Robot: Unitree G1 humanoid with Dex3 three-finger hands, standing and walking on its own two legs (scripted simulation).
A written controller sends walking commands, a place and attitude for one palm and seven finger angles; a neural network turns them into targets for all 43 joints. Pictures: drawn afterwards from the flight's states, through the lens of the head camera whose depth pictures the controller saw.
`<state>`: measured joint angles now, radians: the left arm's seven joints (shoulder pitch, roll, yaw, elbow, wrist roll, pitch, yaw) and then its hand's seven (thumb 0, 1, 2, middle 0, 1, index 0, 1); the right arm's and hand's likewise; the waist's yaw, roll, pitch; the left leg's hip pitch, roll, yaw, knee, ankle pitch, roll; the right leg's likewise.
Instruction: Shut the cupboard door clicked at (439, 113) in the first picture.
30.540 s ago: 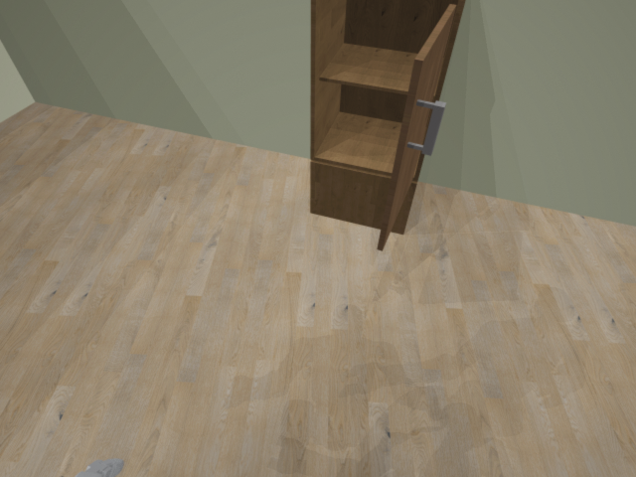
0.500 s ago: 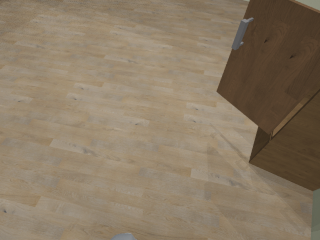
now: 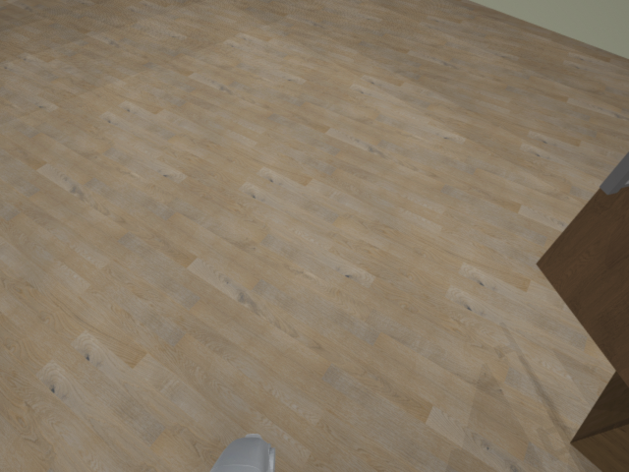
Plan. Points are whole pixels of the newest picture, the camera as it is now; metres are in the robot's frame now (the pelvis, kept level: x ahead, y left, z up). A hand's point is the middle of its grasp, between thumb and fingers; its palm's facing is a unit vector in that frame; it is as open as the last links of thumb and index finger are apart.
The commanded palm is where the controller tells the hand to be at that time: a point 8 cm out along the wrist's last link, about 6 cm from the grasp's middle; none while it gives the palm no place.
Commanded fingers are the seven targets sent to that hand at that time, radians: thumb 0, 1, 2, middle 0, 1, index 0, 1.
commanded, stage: walk to a spot facing it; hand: left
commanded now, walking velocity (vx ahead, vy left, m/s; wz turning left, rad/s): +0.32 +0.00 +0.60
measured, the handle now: out of the picture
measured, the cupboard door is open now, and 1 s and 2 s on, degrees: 64 64 64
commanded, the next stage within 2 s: turn to face it in 0.42 s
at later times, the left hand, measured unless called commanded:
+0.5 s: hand (160, 386) +0.25 +0.26 -0.15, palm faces +0.20 -0.95 -0.24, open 7.3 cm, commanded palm none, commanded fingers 0.00 0.90 0.90 -0.20 -0.30 -0.20 -0.30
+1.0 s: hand (187, 360) +0.31 +0.24 -0.19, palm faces +0.14 -0.97 -0.21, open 7.3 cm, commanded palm none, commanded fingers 0.00 0.90 0.90 -0.20 -0.30 -0.20 -0.30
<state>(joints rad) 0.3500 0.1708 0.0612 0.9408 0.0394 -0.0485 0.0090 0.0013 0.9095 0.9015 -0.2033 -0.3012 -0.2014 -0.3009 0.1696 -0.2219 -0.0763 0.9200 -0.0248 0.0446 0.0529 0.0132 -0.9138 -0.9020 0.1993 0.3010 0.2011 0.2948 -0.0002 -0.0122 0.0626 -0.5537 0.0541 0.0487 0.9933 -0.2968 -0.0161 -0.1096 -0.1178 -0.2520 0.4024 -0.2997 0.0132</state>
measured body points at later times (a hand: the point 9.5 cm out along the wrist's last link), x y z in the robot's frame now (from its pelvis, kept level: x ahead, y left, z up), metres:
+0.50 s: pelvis +0.18 +0.04 +0.00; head +0.21 +0.05 +0.44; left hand +0.24 +0.31 -0.13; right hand +0.23 -0.19 -0.15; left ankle +0.13 +0.13 -0.74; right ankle +0.30 -0.09 -0.70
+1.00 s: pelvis +0.30 +0.05 -0.01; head +0.33 +0.06 +0.44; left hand +0.30 +0.30 -0.17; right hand +0.43 -0.17 -0.15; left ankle +0.33 +0.17 -0.75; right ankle +0.33 -0.07 -0.75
